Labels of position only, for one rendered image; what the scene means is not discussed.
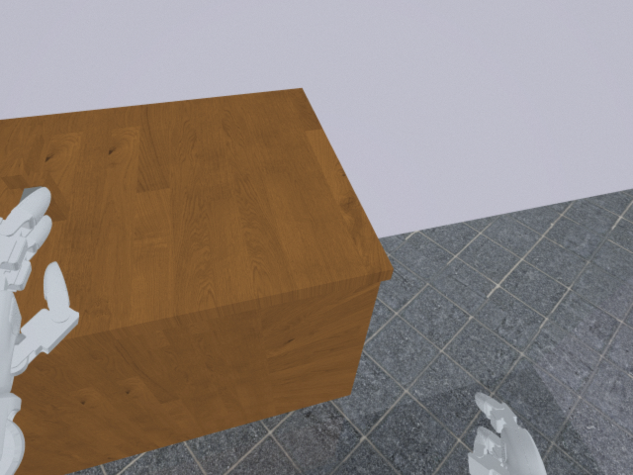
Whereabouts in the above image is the counter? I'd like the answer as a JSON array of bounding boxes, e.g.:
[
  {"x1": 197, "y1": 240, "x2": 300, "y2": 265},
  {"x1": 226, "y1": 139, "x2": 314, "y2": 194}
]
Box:
[{"x1": 0, "y1": 88, "x2": 394, "y2": 475}]

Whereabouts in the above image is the tap lever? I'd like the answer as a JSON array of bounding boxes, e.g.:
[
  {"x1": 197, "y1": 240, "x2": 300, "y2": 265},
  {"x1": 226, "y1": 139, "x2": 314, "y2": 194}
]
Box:
[{"x1": 19, "y1": 186, "x2": 42, "y2": 204}]

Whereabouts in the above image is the robot right hand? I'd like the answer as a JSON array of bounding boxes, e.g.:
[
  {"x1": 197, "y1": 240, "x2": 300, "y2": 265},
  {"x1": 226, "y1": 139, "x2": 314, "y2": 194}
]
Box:
[{"x1": 468, "y1": 392, "x2": 547, "y2": 475}]

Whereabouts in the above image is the left robot forearm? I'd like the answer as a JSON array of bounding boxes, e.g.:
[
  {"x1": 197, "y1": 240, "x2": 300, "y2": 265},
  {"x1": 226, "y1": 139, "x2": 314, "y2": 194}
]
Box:
[{"x1": 0, "y1": 393, "x2": 25, "y2": 475}]

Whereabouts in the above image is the robot left hand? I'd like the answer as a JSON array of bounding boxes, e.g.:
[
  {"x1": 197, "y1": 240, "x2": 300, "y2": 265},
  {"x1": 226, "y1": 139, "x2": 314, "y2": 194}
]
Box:
[{"x1": 0, "y1": 187, "x2": 79, "y2": 393}]

